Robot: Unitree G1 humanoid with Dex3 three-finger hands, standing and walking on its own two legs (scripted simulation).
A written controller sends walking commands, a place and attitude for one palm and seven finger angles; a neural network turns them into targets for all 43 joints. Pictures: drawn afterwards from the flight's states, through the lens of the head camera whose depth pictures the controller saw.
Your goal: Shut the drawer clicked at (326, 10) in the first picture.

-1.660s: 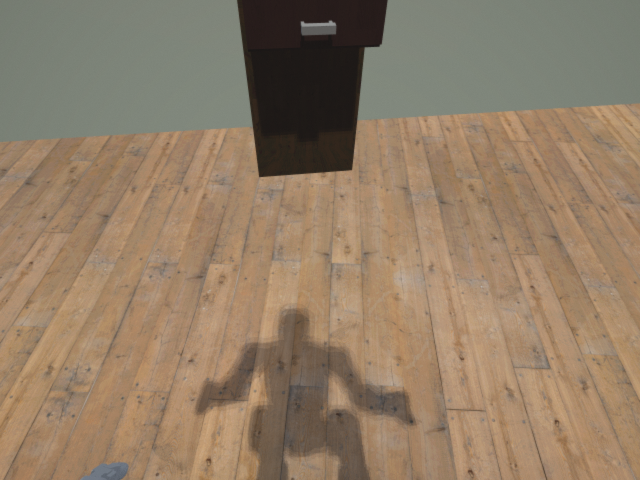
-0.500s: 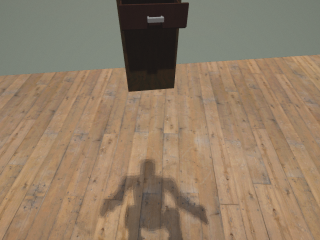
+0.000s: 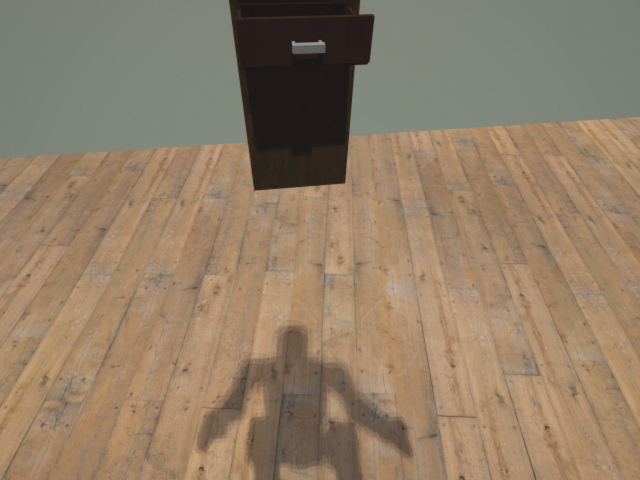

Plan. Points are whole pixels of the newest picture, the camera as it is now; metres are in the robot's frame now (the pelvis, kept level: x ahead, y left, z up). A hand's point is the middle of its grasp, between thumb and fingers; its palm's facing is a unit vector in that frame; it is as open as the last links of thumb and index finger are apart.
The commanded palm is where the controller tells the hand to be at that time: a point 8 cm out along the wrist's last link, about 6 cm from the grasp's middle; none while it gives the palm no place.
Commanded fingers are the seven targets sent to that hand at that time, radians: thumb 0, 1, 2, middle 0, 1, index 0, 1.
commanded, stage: walk to a spot facing it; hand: left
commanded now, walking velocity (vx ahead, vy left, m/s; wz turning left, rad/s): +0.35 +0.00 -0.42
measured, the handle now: (307, 45) +1.30 +0.13 +0.03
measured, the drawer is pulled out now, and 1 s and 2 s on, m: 0.30 0.30 0.30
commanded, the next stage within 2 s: turn to face it in 1.72 s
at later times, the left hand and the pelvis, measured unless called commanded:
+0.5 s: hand out of the picture +0.09 +0.15 -0.18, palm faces -0.08 -0.98 -0.16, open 7.4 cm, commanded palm none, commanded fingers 0.00 0.90 0.90 -0.20 -0.30 -0.20 -0.30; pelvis +0.15 -0.01 -0.01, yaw -9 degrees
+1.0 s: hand (264, 283) +0.52 +0.15 -0.16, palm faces -0.28 -0.95 -0.16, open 7.4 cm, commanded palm none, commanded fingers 0.00 0.90 0.90 -0.20 -0.30 -0.20 -0.30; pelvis +0.38 +0.01 +0.00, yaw -17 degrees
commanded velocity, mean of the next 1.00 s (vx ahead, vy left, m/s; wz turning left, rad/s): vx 0.37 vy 0.00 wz -0.26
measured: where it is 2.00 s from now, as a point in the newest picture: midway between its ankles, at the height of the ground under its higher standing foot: (374, 331)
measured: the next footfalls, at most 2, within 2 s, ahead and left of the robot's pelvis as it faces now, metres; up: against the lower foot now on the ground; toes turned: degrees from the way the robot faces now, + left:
left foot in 0.66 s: +0.41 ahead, +0.08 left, +0.00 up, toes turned -4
right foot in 1.20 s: +0.55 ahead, -0.20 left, +0.00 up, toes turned -29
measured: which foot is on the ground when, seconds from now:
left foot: down 0.00-0.32, up 0.34-0.64, down 0.66-1.00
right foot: down 0.00-0.64, up 0.66-1.00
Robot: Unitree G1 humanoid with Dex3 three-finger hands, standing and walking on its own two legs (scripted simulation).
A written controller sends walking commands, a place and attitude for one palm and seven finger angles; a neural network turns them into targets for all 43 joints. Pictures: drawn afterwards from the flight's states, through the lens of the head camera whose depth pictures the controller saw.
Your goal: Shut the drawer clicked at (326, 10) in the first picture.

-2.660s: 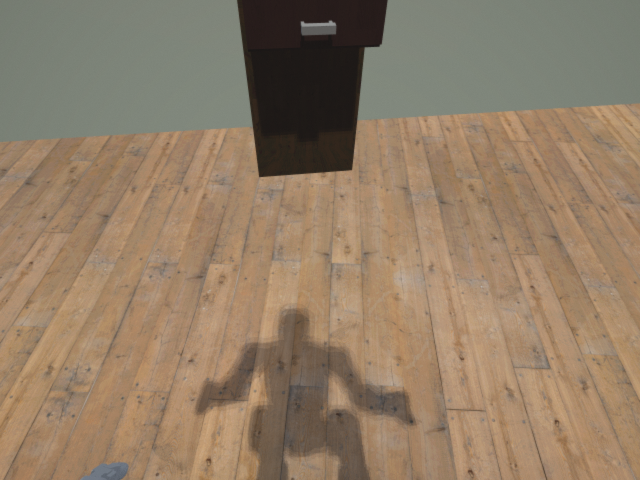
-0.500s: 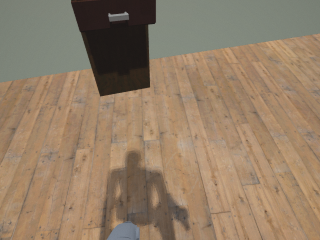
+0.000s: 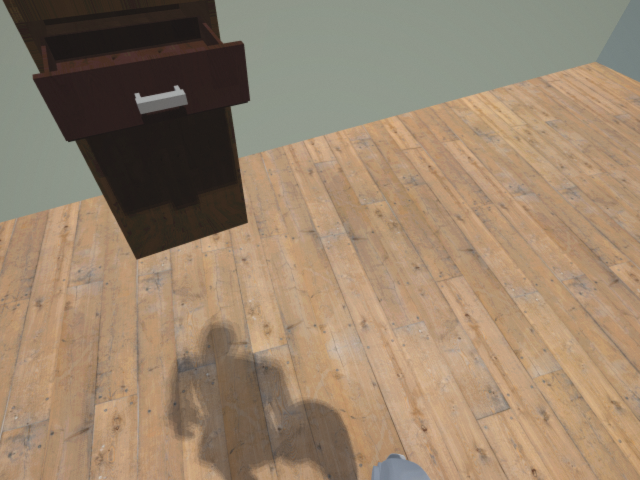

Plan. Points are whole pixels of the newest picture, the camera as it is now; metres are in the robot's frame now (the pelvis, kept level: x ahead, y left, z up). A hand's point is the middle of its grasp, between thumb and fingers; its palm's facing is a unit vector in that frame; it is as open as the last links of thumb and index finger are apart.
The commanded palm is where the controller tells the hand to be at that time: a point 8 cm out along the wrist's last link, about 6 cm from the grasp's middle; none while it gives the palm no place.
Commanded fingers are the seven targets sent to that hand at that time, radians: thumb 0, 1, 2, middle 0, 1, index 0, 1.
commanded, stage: walk to a spot facing it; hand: left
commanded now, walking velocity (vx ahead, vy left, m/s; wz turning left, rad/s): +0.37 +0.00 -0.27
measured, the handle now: (159, 97) +0.84 +0.39 +0.03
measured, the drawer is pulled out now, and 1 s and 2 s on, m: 0.30 0.30 0.30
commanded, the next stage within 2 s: turn to face it in 0.72 s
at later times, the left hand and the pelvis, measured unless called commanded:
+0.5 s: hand (226, 400) +0.27 +0.16 -0.18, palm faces -0.03 -0.98 -0.21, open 7.2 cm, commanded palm none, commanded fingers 0.00 0.90 0.90 -0.20 -0.30 -0.20 -0.30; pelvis +0.23 -0.03 -0.01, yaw -4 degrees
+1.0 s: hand (265, 267) +0.55 +0.13 -0.18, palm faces -0.20 -0.96 -0.21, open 7.3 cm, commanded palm none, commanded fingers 0.00 0.90 0.90 -0.20 -0.30 -0.20 -0.30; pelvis +0.43 -0.03 -0.01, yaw -11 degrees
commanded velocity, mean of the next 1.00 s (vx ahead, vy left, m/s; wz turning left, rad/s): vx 0.24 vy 0.00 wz -0.09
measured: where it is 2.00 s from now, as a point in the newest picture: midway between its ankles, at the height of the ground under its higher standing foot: (336, 408)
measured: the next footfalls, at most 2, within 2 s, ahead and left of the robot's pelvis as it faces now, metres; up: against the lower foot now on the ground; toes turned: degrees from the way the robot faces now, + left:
right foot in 0.20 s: +0.22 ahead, -0.15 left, +0.00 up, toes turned -12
left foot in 0.58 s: +0.41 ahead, +0.10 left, +0.00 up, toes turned +6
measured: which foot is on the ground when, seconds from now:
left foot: down 0.00-0.22, up 0.24-0.56, down 0.58-1.00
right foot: up 0.00-0.18, down 0.20-0.60, up 0.62-1.00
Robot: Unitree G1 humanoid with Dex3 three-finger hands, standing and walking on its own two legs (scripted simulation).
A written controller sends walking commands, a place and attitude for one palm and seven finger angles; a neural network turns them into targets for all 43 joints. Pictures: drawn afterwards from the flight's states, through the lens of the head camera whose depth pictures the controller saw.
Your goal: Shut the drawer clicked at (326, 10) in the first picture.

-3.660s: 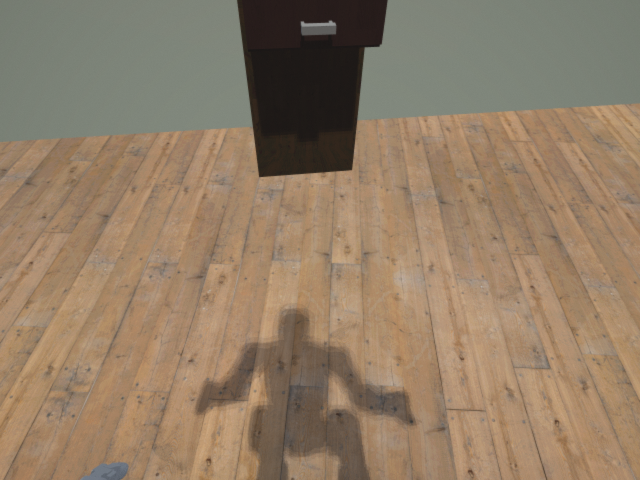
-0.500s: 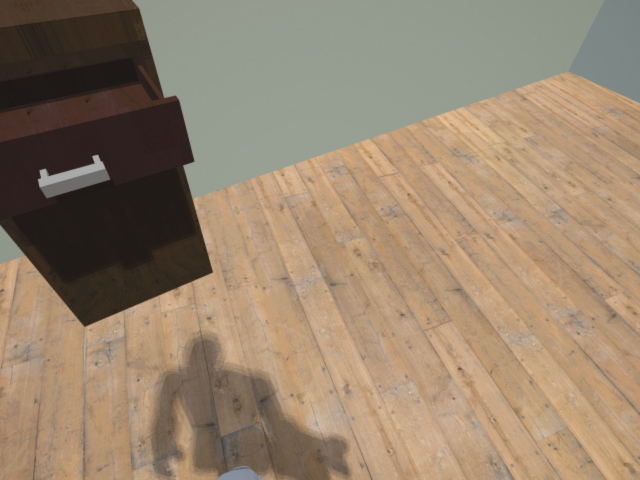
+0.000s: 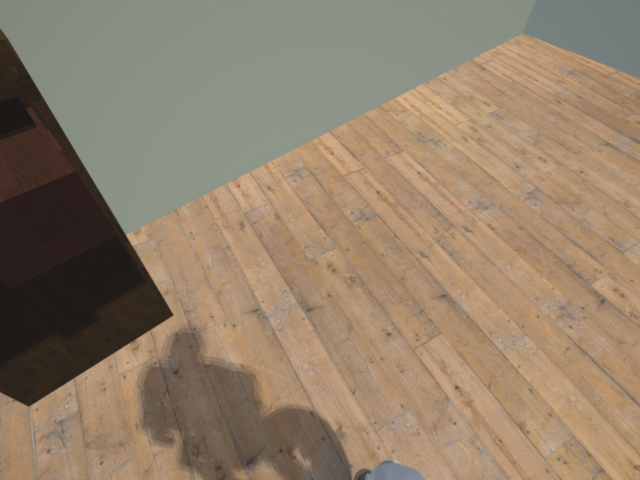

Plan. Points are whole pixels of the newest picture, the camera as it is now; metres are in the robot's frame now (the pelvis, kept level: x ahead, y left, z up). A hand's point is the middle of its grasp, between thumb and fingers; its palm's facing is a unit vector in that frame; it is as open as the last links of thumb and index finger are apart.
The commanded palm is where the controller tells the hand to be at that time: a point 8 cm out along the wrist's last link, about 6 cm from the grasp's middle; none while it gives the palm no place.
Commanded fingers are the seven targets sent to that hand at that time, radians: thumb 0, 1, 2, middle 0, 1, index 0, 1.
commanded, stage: turn to face it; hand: left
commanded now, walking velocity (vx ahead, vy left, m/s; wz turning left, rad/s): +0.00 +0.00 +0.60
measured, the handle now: out of the picture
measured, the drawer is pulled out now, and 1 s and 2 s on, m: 0.30 0.30 0.30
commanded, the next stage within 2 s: take the last steps up to it in 1.04 s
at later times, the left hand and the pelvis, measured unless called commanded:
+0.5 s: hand out of the picture +0.07 +0.25 -0.17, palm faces +0.32 -0.92 -0.21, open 7.4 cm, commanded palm none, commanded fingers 0.00 0.90 0.90 -0.20 -0.30 -0.20 -0.30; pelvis +0.03 +0.02 -0.01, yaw +17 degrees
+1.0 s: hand out of the picture -0.01 +0.16 -0.14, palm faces +0.56 -0.78 -0.28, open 7.4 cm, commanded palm none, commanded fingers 0.00 0.90 0.90 -0.20 -0.30 -0.20 -0.30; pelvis +0.04 -0.04 +0.01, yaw +34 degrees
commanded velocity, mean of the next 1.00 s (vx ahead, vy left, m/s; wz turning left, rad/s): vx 0.00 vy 0.00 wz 0.52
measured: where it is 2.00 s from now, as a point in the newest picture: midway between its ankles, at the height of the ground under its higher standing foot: outside the picture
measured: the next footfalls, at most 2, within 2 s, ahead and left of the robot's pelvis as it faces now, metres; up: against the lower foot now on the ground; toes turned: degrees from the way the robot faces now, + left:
right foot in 0.02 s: +0.14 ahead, -0.12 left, +0.00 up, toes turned -8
left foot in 0.36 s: +0.08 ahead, +0.14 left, +0.00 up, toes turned +22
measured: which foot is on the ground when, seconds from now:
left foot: down 0.00-0.02, up 0.04-0.34, down 0.36-0.80, up 0.82-1.00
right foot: up 0.00-0.00, down 0.02-0.36, up 0.38-0.78, down 0.80-1.00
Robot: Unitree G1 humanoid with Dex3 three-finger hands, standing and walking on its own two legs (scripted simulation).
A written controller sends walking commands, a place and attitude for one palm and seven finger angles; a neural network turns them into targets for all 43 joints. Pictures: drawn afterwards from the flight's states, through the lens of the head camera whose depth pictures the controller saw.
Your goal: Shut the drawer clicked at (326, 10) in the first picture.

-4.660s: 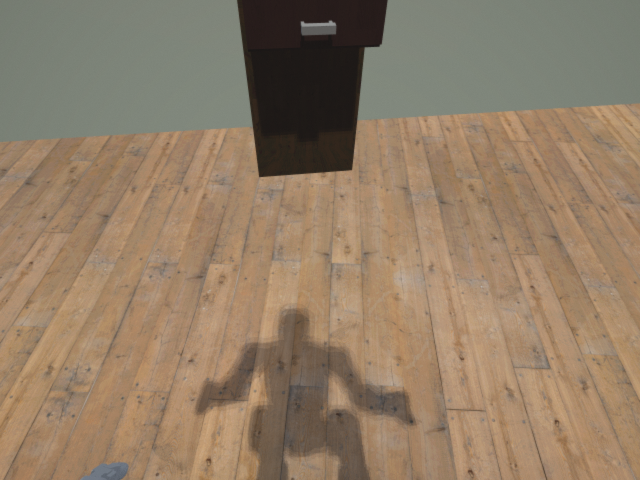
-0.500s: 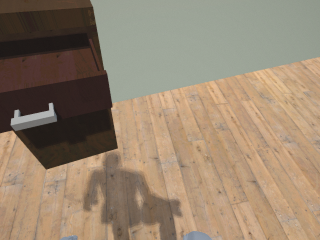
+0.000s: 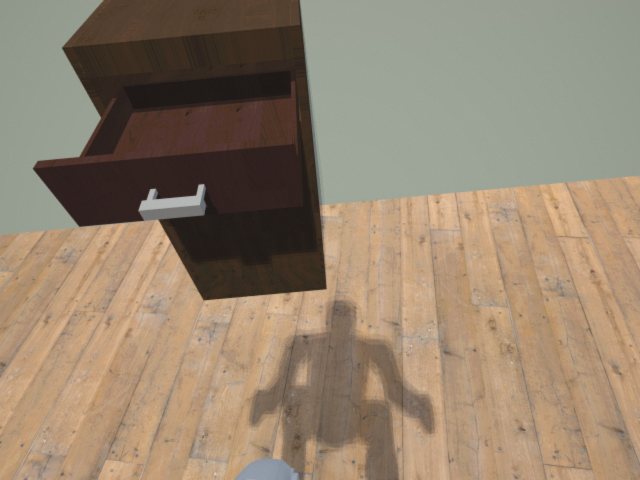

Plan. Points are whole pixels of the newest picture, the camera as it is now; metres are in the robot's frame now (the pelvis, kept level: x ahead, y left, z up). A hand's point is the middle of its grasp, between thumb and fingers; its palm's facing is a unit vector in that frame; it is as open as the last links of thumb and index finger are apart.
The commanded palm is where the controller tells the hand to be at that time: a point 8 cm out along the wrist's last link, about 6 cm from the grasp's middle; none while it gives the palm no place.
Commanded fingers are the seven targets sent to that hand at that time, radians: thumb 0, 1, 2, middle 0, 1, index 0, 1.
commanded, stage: turn to face it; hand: left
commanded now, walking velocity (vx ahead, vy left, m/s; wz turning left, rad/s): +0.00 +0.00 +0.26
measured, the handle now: (175, 199) +0.53 +0.28 +0.04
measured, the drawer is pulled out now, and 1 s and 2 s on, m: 0.30 0.30 0.30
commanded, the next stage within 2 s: take the last steps up to it in 0.04 s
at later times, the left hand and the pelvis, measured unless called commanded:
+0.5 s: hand out of the picture +0.00 +0.25 -0.17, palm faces +0.14 -0.97 -0.21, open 7.4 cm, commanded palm none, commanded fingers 0.00 0.90 0.90 -0.20 -0.30 -0.20 -0.30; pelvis +0.01 +0.05 +0.01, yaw +7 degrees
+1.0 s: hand out of the picture +0.10 +0.18 -0.16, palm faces +0.21 -0.96 -0.19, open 7.3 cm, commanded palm none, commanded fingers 0.00 0.90 0.90 -0.20 -0.30 -0.20 -0.30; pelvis +0.14 +0.02 +0.01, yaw +9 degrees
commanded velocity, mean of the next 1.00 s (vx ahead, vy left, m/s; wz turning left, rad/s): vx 0.25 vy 0.02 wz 0.08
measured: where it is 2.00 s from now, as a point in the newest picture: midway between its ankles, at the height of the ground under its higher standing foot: outside the picture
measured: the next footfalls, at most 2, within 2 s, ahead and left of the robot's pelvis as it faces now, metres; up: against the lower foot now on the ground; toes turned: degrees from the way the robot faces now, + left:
left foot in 0.22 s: -0.01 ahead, +0.14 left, +0.00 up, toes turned +8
right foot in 0.68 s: +0.16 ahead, -0.07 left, +0.00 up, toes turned +0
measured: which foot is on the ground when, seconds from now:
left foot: up 0.00-0.20, down 0.22-0.68, up 0.70-1.00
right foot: down 0.00-0.22, up 0.24-0.66, down 0.68-1.00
